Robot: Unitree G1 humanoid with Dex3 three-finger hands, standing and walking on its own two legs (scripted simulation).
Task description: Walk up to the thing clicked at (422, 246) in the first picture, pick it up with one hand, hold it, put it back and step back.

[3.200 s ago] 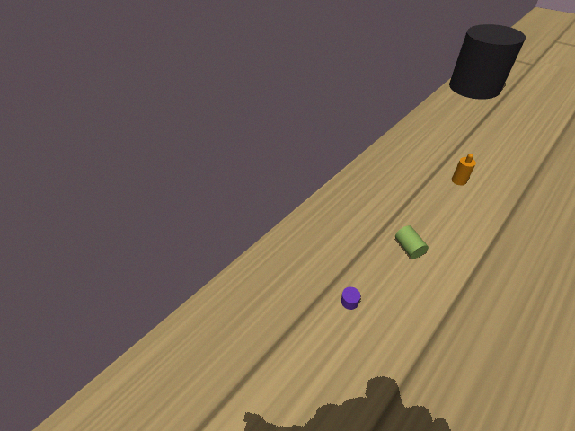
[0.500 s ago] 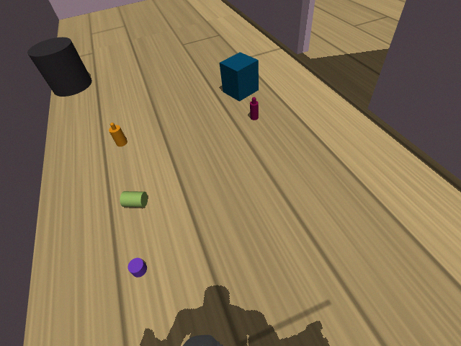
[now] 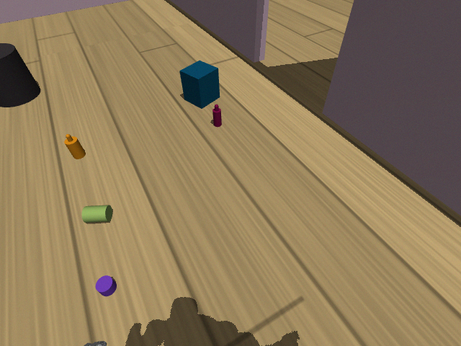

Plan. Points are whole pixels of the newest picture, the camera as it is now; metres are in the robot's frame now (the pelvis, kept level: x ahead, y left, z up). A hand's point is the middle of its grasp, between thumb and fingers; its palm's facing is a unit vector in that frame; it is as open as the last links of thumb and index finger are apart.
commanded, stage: walk up
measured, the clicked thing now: (97, 213) +0.85 +0.74 -0.72
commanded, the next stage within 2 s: stand in 0.34 s
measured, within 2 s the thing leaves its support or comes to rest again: neither
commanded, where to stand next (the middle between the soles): +0.08 +0.03 m, yaw +1 degrees
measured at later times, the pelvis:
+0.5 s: pelvis +0.01 +0.01 +0.02, yaw -1 degrees
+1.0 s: pelvis +0.00 +0.02 +0.02, yaw +1 degrees
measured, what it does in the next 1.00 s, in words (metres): stands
